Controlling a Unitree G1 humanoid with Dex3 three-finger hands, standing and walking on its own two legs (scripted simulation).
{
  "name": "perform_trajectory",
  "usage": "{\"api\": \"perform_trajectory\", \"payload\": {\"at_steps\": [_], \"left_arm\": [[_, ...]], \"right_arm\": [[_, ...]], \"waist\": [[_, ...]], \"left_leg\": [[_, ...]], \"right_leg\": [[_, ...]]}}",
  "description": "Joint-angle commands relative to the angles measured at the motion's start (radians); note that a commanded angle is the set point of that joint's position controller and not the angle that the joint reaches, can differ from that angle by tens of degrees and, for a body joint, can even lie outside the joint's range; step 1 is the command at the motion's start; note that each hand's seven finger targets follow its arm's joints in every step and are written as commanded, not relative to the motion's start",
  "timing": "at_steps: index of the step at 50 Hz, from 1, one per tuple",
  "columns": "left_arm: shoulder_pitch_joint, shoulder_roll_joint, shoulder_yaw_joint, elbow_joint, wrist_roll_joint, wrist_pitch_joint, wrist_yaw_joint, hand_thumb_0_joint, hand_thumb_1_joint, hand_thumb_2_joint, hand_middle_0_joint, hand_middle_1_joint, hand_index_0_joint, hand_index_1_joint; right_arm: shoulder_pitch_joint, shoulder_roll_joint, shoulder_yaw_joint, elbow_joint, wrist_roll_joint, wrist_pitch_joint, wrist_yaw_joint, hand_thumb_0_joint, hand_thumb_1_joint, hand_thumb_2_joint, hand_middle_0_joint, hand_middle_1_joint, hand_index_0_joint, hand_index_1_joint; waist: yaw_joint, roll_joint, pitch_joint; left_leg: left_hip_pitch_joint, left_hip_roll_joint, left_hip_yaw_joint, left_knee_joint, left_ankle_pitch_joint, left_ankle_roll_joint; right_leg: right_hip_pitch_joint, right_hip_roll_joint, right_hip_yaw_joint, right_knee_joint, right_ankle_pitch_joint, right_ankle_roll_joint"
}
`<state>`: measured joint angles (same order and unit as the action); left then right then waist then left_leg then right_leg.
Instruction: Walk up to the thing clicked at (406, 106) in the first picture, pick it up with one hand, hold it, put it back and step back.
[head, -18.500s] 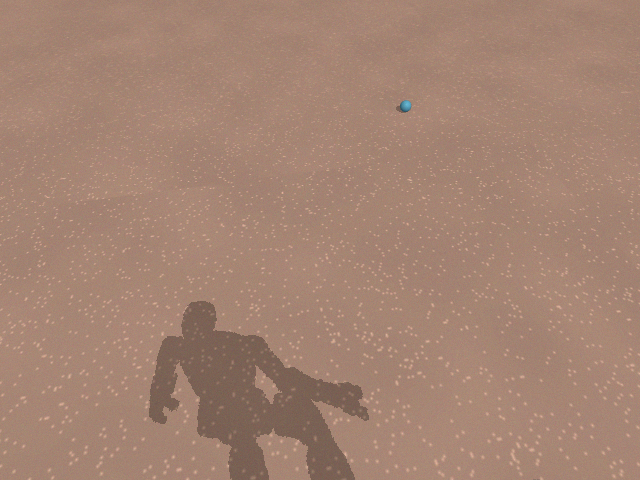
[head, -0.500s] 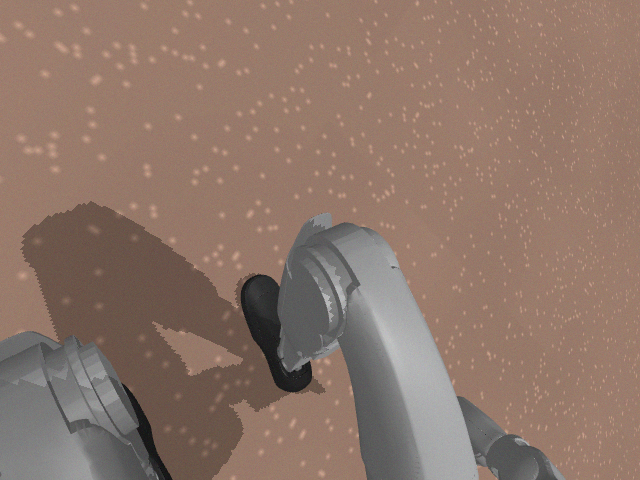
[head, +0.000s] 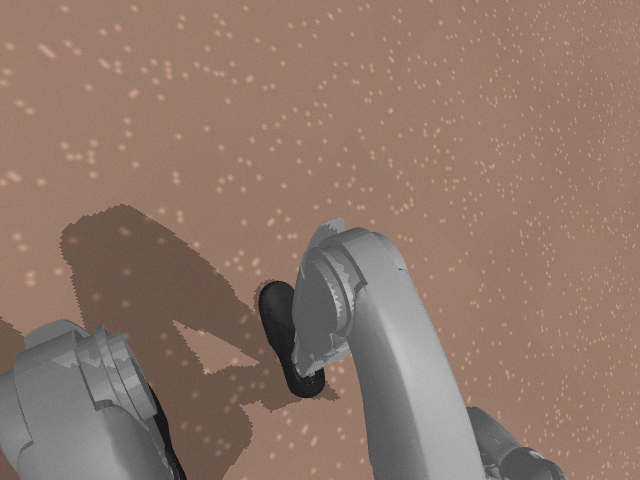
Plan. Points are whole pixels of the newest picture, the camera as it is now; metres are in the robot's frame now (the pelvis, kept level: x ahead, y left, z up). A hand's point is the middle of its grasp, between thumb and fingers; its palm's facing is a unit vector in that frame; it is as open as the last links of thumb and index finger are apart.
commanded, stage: settle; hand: left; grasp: from above
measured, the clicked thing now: out of the picture +0.49 +0.39 -0.25
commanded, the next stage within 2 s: lift in 0.56 s
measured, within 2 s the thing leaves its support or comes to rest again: neither
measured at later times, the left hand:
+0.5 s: hand out of the picture +0.47 +0.38 -0.13, palm faces -0.43 -0.09 -0.90, open 8.7 cm
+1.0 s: hand out of the picture +0.44 +0.37 -0.07, palm faces -0.47 -0.13 -0.88, open 8.6 cm
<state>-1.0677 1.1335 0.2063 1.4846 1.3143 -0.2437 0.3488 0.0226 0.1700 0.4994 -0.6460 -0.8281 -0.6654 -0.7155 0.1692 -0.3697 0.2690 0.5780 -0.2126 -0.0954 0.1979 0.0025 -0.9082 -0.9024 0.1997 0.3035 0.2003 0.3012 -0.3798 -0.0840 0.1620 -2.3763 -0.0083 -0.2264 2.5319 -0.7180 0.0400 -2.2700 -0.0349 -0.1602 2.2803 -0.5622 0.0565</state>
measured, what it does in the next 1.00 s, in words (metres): rises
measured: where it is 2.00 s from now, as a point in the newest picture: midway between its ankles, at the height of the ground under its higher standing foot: (232, 408)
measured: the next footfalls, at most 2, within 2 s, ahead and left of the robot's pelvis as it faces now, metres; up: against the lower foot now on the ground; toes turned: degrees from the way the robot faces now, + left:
none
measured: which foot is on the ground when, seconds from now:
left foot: down 0.00-1.00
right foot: down 0.00-1.00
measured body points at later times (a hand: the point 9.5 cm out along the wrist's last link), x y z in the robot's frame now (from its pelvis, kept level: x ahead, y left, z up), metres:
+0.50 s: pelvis -0.01 -0.01 +0.02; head +0.24 +0.12 +0.38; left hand +0.49 +0.38 -0.08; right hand +0.08 -0.28 -0.05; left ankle +0.06 +0.11 -0.28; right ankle +0.14 -0.13 -0.28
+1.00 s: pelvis -0.01 -0.01 +0.06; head +0.23 +0.10 +0.43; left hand +0.46 +0.38 -0.02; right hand +0.06 -0.28 -0.03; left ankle +0.06 +0.11 -0.28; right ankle +0.14 -0.13 -0.28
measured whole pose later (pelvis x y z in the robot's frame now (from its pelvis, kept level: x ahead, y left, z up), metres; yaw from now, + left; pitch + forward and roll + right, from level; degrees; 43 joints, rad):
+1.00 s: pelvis -0.01 -0.01 +0.06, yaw +7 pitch +36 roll -11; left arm -0.96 0.87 0.10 1.15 1.16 -0.22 0.04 0.02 0.23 0.33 -0.72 -0.72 -0.75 -0.60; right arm 0.24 -0.32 0.08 0.59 -0.08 0.08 0.11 0.00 -0.91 -0.91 0.20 0.30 0.20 0.30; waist -0.26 0.04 -0.04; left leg -2.27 -0.03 -0.12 2.29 -0.66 0.04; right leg -2.20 -0.08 -0.08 2.13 -0.56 0.04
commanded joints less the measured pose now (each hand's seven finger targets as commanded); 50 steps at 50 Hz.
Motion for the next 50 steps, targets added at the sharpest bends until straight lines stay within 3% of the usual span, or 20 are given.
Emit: {"api": "perform_trajectory", "payload": {"at_steps": [1, 3, 4, 7, 9, 12, 15, 16, 18, 23, 26, 27, 30, 32, 33, 36, 37, 40, 42, 50], "left_arm": [[-0.231, 0.213, -0.005, -0.202, -0.047, 0.009, -0.019, 0.000, 0.529, 0.646, -0.778, -0.873, -0.865, -0.785], [-0.224, 0.221, 0.011, -0.253, -0.049, 0.009, -0.047, 0.000, 0.546, 0.619, -0.782, -0.845, -0.873, -0.753], [-0.271, 0.161, -0.034, -0.282, -0.052, 0.003, -0.059, 0.000, 0.550, 0.610, -0.783, -0.846, -0.877, -0.751], [-0.254, 0.183, -0.021, -0.279, -0.061, 0.004, -0.082, 0.000, 0.542, 0.597, -0.776, -0.836, -0.870, -0.741], [-0.284, 0.128, -0.056, -0.296, -0.056, 0.000, -0.097, 0.000, 0.562, 0.614, -0.796, -0.840, -0.889, -0.747], [-0.313, 0.122, -0.068, -0.333, -0.059, -0.006, -0.106, 0.000, 0.565, 0.607, -0.808, -0.830, -0.898, -0.740], [-0.325, 0.116, -0.068, -0.307, -0.058, -0.001, -0.114, 0.000, 0.580, 0.603, -0.814, -0.821, -0.906, -0.729], [-0.351, 0.122, -0.068, -0.343, -0.057, -0.002, -0.113, 0.000, 0.575, 0.591, -0.821, -0.802, -0.908, -0.715], [-0.336, 0.095, -0.083, -0.311, -0.060, 0.004, -0.118, 0.000, 0.596, 0.578, -0.828, -0.808, -0.922, -0.713], [-0.353, 0.098, -0.085, -0.311, -0.062, 0.025, -0.132, 0.000, 0.607, 0.609, -0.855, -0.804, -0.940, -0.718], [-0.359, 0.088, -0.091, -0.330, -0.077, 0.031, -0.152, 0.000, 0.615, 0.598, -0.862, -0.795, -0.947, -0.709], [-0.373, 0.104, -0.084, -0.346, -0.079, 0.030, -0.154, 0.000, 0.616, 0.579, -0.861, -0.786, -0.949, -0.697], [-0.352, 0.094, -0.088, -0.332, -0.090, 0.032, -0.172, 0.000, 0.581, 0.565, -0.883, -0.783, -0.958, -0.707], [-0.335, 0.095, -0.082, -0.352, -0.098, 0.031, -0.186, 0.000, 0.556, 0.525, -0.856, -0.763, -0.935, -0.682], [-0.332, 0.101, -0.073, -0.356, -0.105, 0.033, -0.193, 0.000, 0.532, 0.516, -0.776, -0.713, -0.870, -0.618], [-0.310, 0.100, -0.063, -0.405, -0.119, 0.037, -0.214, 0.000, 0.490, 0.478, -0.794, -0.748, -0.879, -0.660], [-0.309, 0.090, -0.066, -0.407, -0.126, 0.039, -0.220, 0.000, 0.504, 0.488, -0.732, -0.724, -0.838, -0.617], [-0.285, 0.075, -0.061, -0.431, -0.141, 0.040, -0.236, 0.000, 0.577, 0.500, -0.818, -0.765, -0.918, -0.662], [-0.264, 0.100, -0.039, -0.454, -0.146, 0.037, -0.245, 0.000, 0.600, 0.494, -0.831, -0.769, -0.935, -0.663], [-0.198, 0.013, -0.051, -0.580, -0.198, 0.021, -0.282, 0.000, 0.706, 0.578, -0.900, -0.831, -1.007, -0.722]], "right_arm": [[0.205, -0.343, -0.151, 0.016, 0.026, 0.028, -0.018, 0.000, -0.902, -0.898, 0.200, 0.300, 0.200, 0.300], [0.234, -0.323, -0.151, 0.025, 0.034, 0.046, -0.021, 0.000, -0.899, -0.897, 0.200, 0.300, 0.200, 0.300], [0.211, -0.332, -0.170, 0.010, 0.037, 0.053, -0.025, 0.000, -0.898, -0.897, 0.200, 0.300, 0.200, 0.300], [0.221, -0.328, -0.178, 0.010, 0.052, 0.069, -0.033, 0.000, -0.898, -0.897, 0.200, 0.300, 0.200, 0.300], [0.215, -0.306, -0.185, 0.006, 0.059, 0.078, -0.040, 0.000, -0.897, -0.896, 0.200, 0.300, 0.200, 0.300], [0.209, -0.292, -0.191, -0.004, 0.066, 0.085, -0.049, 0.000, -0.898, -0.897, 0.200, 0.300, 0.200, 0.300], [0.227, -0.291, -0.201, -0.003, 0.071, 0.089, -0.056, 0.000, -0.897, -0.896, 0.200, 0.300, 0.200, 0.300], [0.225, -0.283, -0.204, -0.003, 0.074, 0.094, -0.060, 0.000, -0.898, -0.897, 0.200, 0.300, 0.200, 0.300], [0.219, -0.279, -0.209, -0.002, 0.077, 0.097, -0.064, 0.000, -0.897, -0.896, 0.200, 0.300, 0.200, 0.300], [0.224, -0.271, -0.217, -0.004, 0.086, 0.109, -0.073, 0.000, -0.898, -0.896, 0.200, 0.300, 0.199, 0.300], [0.237, -0.254, -0.216, -0.006, 0.087, 0.116, -0.077, 0.000, -0.897, -0.896, 0.200, 0.300, 0.199, 0.300], [0.232, -0.261, -0.218, -0.001, 0.091, 0.120, -0.082, 0.000, -0.897, -0.896, 0.200, 0.300, 0.199, 0.300], [0.238, -0.254, -0.219, -0.003, 0.094, 0.126, -0.087, 0.000, -0.917, -0.913, 0.200, 0.300, 0.199, 0.300], [0.249, -0.244, -0.220, -0.005, 0.097, 0.129, -0.088, 0.000, -0.916, -0.912, 0.200, 0.300, 0.199, 0.300], [0.251, -0.253, -0.226, -0.004, 0.103, 0.132, -0.090, 0.000, -0.886, -0.891, 0.200, 0.300, 0.200, 0.300], [0.255, -0.243, -0.235, -0.006, 0.113, 0.144, -0.094, 0.000, -0.915, -0.911, 0.200, 0.300, 0.199, 0.300], [0.260, -0.241, -0.240, -0.011, 0.113, 0.147, -0.094, 0.000, -0.884, -0.890, 0.200, 0.300, 0.200, 0.300], [0.262, -0.239, -0.248, -0.001, 0.123, 0.157, -0.099, 0.000, -0.904, -0.907, 0.200, 0.300, 0.200, 0.300], [0.267, -0.239, -0.259, -0.003, 0.128, 0.164, -0.104, 0.000, -0.905, -0.906, 0.200, 0.300, 0.200, 0.300], [0.250, -0.207, -0.298, 0.001, 0.146, 0.179, -0.113, 0.000, -0.906, -0.906, 0.200, 0.300, 0.200, 0.300]], "waist": [[-0.026, 0.602, -0.715], [-0.021, 0.584, -0.727], [-0.021, 0.592, -0.749], [-0.008, 0.543, -0.731], [-0.006, 0.540, -0.738], [0.012, 0.529, -0.766], [0.000, 0.495, -0.748], [0.015, 0.514, -0.788], [0.016, 0.531, -0.772], [0.025, 0.537, -0.821], [0.008, 0.492, -0.836], [0.025, 0.497, -0.851], [0.021, 0.479, -0.821], [0.031, 0.481, -0.854], [0.044, 0.489, -0.854], [0.068, 0.513, -0.901], [0.061, 0.512, -0.904], [0.072, 0.508, -0.894], [0.094, 0.482, -0.927], [0.131, 0.478, -0.966]], "left_leg": [[0.590, 0.030, 0.075, -0.315, 0.306, -0.053], [0.606, 0.025, 0.075, -0.325, 0.331, -0.053], [0.591, 0.021, 0.079, -0.329, 0.307, -0.050], [0.567, 0.014, 0.081, -0.344, 0.274, -0.042], [0.574, 0.008, 0.090, -0.357, 0.247, -0.040], [0.570, 0.000, 0.106, -0.366, 0.228, -0.035], [0.557, -0.012, 0.111, -0.371, 0.242, -0.033], [0.577, -0.010, 0.116, -0.384, 0.241, -0.032], [0.589, -0.014, 0.114, -0.400, 0.227, -0.033], [0.605, -0.016, 0.125, -0.420, 0.235, -0.031], [0.590, -0.015, 0.151, -0.412, 0.252, -0.023], [0.582, -0.018, 0.154, -0.414, 0.253, -0.022], [0.574, -0.018, 0.151, -0.426, 0.215, -0.021], [0.593, -0.016, 0.154, -0.439, 0.233, -0.022], [0.593, -0.022, 0.147, -0.448, 0.237, -0.024], [0.655, -0.020, 0.144, -0.473, 0.259, -0.028], [0.646, -0.020, 0.146, -0.477, 0.256, -0.026], [0.657, -0.026, 0.135, -0.493, 0.276, -0.027], [0.670, -0.028, 0.134, -0.505, 0.255, -0.024], [0.713, -0.027, 0.154, -0.587, 0.211, -0.015]], "right_leg": [[0.323, 0.036, -0.075, -0.169, 0.167, -0.102], [0.318, 0.030, -0.067, -0.173, 0.177, -0.099], [0.323, 0.031, -0.066, -0.177, 0.171, -0.103], [0.312, 0.028, -0.058, -0.184, 0.151, -0.103], [0.303, 0.029, -0.052, -0.187, 0.131, -0.105], [0.308, 0.030, -0.045, -0.197, 0.122, -0.104], [0.308, 0.024, -0.038, -0.210, 0.129, -0.106], [0.315, 0.024, -0.035, -0.210, 0.131, -0.104], [0.298, 0.021, -0.032, -0.215, 0.118, -0.104], [0.314, 0.020, -0.020, -0.221, 0.125, -0.106], [0.379, 0.022, -0.009, -0.248, 0.138, -0.102], [0.371, 0.021, -0.005, -0.250, 0.137, -0.105], [0.362, 0.021, -0.004, -0.265, 0.102, -0.106], [0.398, 0.021, -0.001, -0.267, 0.115, -0.104], [0.380, 0.015, 0.000, -0.266, 0.117, -0.106], [0.388, 0.014, 0.005, -0.272, 0.129, -0.106], [0.395, 0.016, 0.005, -0.277, 0.126, -0.108], [0.384, 0.010, 0.008, -0.284, 0.141, -0.108], [0.388, 0.010, 0.014, -0.294, 0.121, -0.112], [0.450, 0.008, 0.040, -0.360, 0.105, -0.109]]}}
